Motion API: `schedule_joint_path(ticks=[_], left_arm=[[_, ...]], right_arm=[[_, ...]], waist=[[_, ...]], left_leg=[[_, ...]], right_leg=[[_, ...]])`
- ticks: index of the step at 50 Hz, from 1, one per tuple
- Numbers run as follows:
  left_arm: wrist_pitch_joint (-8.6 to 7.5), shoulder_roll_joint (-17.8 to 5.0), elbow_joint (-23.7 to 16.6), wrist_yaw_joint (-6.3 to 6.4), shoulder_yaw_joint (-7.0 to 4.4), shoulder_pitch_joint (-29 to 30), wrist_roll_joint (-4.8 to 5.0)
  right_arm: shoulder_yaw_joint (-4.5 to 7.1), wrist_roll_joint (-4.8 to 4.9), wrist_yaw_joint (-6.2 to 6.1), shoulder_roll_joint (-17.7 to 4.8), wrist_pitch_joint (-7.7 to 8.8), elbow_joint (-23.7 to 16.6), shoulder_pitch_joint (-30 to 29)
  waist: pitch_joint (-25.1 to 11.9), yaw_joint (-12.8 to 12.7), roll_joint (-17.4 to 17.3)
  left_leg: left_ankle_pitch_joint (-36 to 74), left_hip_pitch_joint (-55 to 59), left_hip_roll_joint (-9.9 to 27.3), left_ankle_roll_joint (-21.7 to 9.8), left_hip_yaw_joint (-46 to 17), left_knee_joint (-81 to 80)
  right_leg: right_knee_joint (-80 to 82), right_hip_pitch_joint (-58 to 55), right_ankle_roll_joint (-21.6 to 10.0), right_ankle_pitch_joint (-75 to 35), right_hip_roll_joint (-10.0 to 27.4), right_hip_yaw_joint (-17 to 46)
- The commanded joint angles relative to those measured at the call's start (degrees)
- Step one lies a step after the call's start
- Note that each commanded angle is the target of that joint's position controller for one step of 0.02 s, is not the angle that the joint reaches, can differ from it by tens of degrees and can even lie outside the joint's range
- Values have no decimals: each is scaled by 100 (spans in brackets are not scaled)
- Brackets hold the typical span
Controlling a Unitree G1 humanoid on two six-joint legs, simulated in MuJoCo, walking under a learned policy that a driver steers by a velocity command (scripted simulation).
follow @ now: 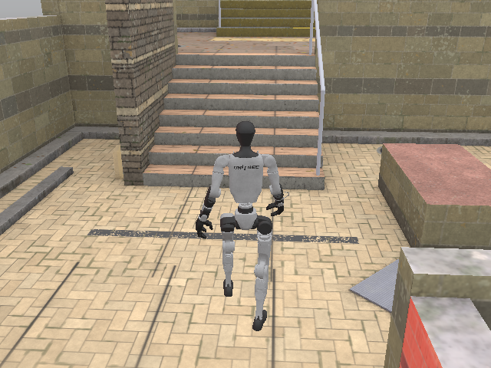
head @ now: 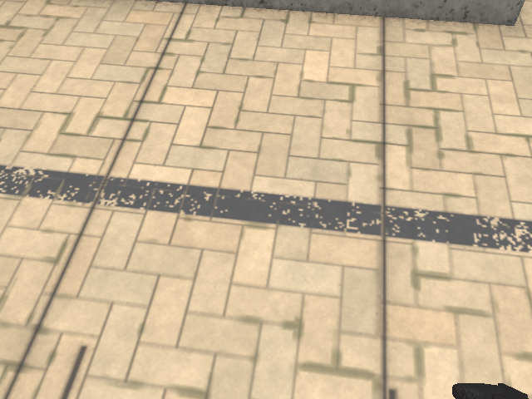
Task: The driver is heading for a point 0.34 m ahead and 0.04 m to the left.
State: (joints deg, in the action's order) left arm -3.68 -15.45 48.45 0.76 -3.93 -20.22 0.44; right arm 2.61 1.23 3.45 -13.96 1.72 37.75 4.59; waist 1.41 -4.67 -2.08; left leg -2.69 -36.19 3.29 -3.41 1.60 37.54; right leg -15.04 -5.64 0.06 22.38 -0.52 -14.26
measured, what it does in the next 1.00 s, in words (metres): walks ahead: left foot, then right foot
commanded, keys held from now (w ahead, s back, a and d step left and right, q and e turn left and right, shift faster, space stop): w+q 0.16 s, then no key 0.84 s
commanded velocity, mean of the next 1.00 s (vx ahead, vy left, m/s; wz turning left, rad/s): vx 0.20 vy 0.00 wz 0.21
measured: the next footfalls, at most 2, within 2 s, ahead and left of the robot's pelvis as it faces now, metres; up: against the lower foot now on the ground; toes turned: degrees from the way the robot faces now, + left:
left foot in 0.06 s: +0.20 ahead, +0.10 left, +0.00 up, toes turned +5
right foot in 0.50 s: +0.45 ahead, -0.06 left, +0.00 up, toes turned +13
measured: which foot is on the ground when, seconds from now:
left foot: up 0.00-0.04, down 0.06-0.52, up 0.54-0.76, down 0.78-1.00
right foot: down 0.00-0.08, up 0.10-0.48, down 0.50-1.00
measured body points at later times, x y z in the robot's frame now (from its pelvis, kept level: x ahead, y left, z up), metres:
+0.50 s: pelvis +0.25 +0.01 +0.00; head +0.28 +0.02 +0.45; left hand +0.39 +0.29 -0.09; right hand +0.40 -0.24 -0.11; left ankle +0.16 +0.10 -0.73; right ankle +0.41 -0.07 -0.72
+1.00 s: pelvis +0.32 +0.03 +0.00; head +0.32 +0.04 +0.45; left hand +0.39 +0.30 -0.12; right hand +0.43 -0.21 -0.13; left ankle +0.26 +0.15 -0.73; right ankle +0.41 -0.07 -0.73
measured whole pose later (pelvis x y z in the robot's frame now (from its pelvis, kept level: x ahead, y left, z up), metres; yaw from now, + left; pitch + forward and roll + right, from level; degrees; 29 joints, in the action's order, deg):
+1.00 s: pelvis +0.32 +0.03 +0.00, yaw +13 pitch -1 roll +0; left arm -0.4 -12.7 49.5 0.8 -2.0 -8.5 -0.5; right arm 2.3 -0.7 -2.0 -12.1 0.5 51.6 16.7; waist 1.2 -0.1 0.7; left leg -20.0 -11.5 0.7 1.3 -2.1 32.3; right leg -30.4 19.5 -0.4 10.2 -0.5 0.0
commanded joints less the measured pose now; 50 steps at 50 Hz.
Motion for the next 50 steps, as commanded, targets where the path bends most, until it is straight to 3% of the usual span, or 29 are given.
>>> schedule_joint_path(ticks=[1, 2, 3, 4, 5, 6, 7, 8, 10, 13, 16, 20, 22, 24, 25, 26, 27, 28, 29, 30, 32, 35, 37, 39, 40, 41, 43, 46, 50], left_arm=[[63, -1252, -293, 96, -304, 106, 61], [100, -1313, -313, 121, -314, 187, 75], [82, -1264, -374, 143, -280, 280, 88], [-29, -541, -641, 75, -56, -138, -151], [-283, -478, -811, -29, 53, -54, -83], [-424, -900, -973, -105, -76, 692, 151], [-488, -855, -1089, -108, -42, 911, 188], [-489, -799, -1025, -61, -45, 895, 54], [-324, -874, -922, -35, -115, 649, -73], [-153, -586, -871, 16, -45, 554, -139], [-135, -350, -949, 9, 66, 1028, -139], [-178, -465, -1017, -127, 57, 1520, -71], [-197, -614, -1053, -174, -5, 1552, -121], [-234, -673, -956, -186, -64, 1227, -192], [-263, -797, -898, -159, -98, 1046, -248], [-279, -1062, -981, -123, -118, 981, -343], [-196, -727, -926, -93, -35, 801, -365], [-120, -345, -843, -118, 65, 618, -217], [-57, -292, -797, -147, 115, 708, -134], [10, -396, -800, -158, 104, 887, -121], [120, -566, -890, -135, 70, 1532, -160], [236, -512, -832, -73, 62, 1731, -185], [263, -463, -735, -29, 73, 1683, -102], [257, -280, -591, -22, 138, 1490, -84], [246, -307, -564, -35, 132, 1456, -125], [245, -320, -583, -25, 97, 1417, -119], [236, -276, -520, 10, 97, 1494, -125], [252, -232, -330, 34, 92, 1358, -116], [260, -219, -126, 15, 77, 1354, -79]], right_arm=[[224, 1, 58, -613, 48, -574, -77], [359, 15, 29, -848, 33, -433, 620], [548, 10, -70, -1196, 3, -204, 1573], [683, 14, -190, -1844, -13, -112, 1926], [605, -4, -172, -1776, 77, -281, 1958], [493, -60, -160, -1353, 120, -240, 1897], [436, -36, -168, -1166, 153, -236, 1565], [382, -12, -175, -1015, 161, -292, 1159], [284, -125, -219, -773, 174, -450, 638], [308, -144, -294, -935, 220, -259, 677], [302, -94, -394, -967, 133, -79, 778], [263, -89, -449, -944, 31, 149, 1058], [237, -102, -440, -892, 26, 210, 1008], [202, -80, -443, -805, 20, 252, 843], [174, -121, -441, -700, 36, 265, 955], [117, -240, -423, -519, 92, 250, 1416], [40, -161, -438, -339, 84, 467, 2095], [81, -139, -436, -671, -8, 450, 1814], [152, -97, -451, -851, -142, 386, 1492], [172, -92, -488, -819, -286, 392, 1256], [186, -98, -544, -724, -494, 429, 1160], [133, -144, -567, -443, -480, 695, 1381], [141, -171, -540, -395, -430, 878, 1539], [127, -295, -529, -438, -399, 847, 1371], [145, -302, -552, -626, -379, 767, 1254], [207, -241, -550, -813, -343, 896, 1190], [111, -255, -549, -472, -197, 908, 975], [107, -208, -550, -471, -44, 1002, 1054], [98, -171, -565, -465, -21, 1177, 1299]], waist=[[-138, 445, 808], [-511, 854, 803], [-975, 1368, 583], [-1499, 1043, -832], [-2453, 989, -912], [-1914, 1258, -352], [-1194, 1039, -111], [-763, 733, 270], [-431, 352, 99], [-410, 250, 35], [-512, 432, -217], [-654, 726, -336], [-606, 684, -354], [-613, 427, -308], [-728, 404, -79], [-1162, 651, 576], [-1852, 671, 1410], [-1882, 432, 1514], [-1573, 409, 1075], [-1276, 431, 778], [-722, 610, 890], [-624, 665, 1125], [-708, 726, 1015], [-532, 661, 783], [-310, 545, 550], [-71, 360, -121], [-16, 339, -289], [-64, 360, -113], [-151, 445, 40]], left_leg=[[-857, 538, -493, -339, 534, -61], [-823, 1490, -704, -520, 570, -305], [-415, 3121, -701, -772, 226, -734], [-235, 5400, 796, -1560, -2278, -680], [-1111, 6235, 1682, -2379, -4996, -1705], [-1092, 5884, 1468, -1964, -4265, -1979], [-724, 5002, 1238, -1724, -3442, -2019], [-178, 4110, 973, -1518, -2839, -2071], [1509, 2958, 716, -1367, -2085, -2212], [3322, 2251, 491, -1281, -1272, -2171], [3247, 2093, 95, -930, -688, -2012], [2263, 2557, 345, -796, -1002, -1797], [2078, 2817, 550, -758, -1290, -1477], [1819, 2889, 470, -583, -1404, -951], [1514, 2758, 132, -361, -1289, -516], [191, 2149, -342, -76, -1123, 237], [-1897, 1516, -620, 299, -922, 1197], [-3584, 1201, -549, 529, -902, 1795], [-3759, 993, -396, 619, -976, 2063], [-3555, 909, -295, 705, -912, 2201], [-2972, 1215, -87, 746, -776, 1599], [-2146, 2146, -230, 676, -391, 400], [-1243, 2660, -301, 542, -209, -427], [-936, 2838, -120, 337, -398, -949], [-1310, 2539, 151, 199, -685, -1172], [-2376, 1709, 73, 62, -741, -1278], [-2561, 1201, 71, 159, -775, -1607], [-1849, 1469, 9, 298, -690, -1472], [-1250, 1748, -37, 282, -625, -1327]], right_leg=[[-1033, -173, -638, -6663, 1663, 301], [-1988, 59, -546, -6962, 1565, 220], [-3379, 1007, -335, -6129, 1331, 144], [-5541, 3541, 0, -1326, 548, 259], [-6725, 4793, 89, 1222, -255, 1629], [-6778, 5340, -20, 709, 107, 2071], [-6306, 5337, -97, 181, 339, 1992], [-5790, 5018, -60, -122, 560, 1942], [-5336, 4249, 113, -394, 756, 1864], [-4561, 3864, 375, -779, 614, 1596], [-3179, 3486, 394, -1903, 399, 1453], [-2057, 3182, 259, -2866, 234, 1605], [-1773, 3178, 83, -2517, 230, 1702], [-1179, 2699, -146, -2687, 162, 1634], [-964, 2083, -288, -4151, 331, 1745], [-1346, 957, -680, -6279, 1075, 2396], [-1403, 42, -1585, -6682, 1913, 3316], [-1028, 163, -1860, -5838, 2179, 3971], [-821, 489, -1707, -4348, 2069, 4027], [-624, 878, -1517, -3166, 1906, 3920], [-130, 1938, -1173, -1256, 1568, 3496], [2, 2567, -940, -610, 1027, 2698], [-95, 2650, -857, -87, 935, 2501], [-180, 2858, -478, 698, 760, 2394], [-359, 2863, -292, 809, 583, 2243], [-565, 2445, -161, 354, 279, 1836], [-1010, 1807, -160, -426, 248, 1743], [-1141, 1759, -274, -1014, 250, 1746], [-1254, 1687, -261, -1741, 239, 1713]])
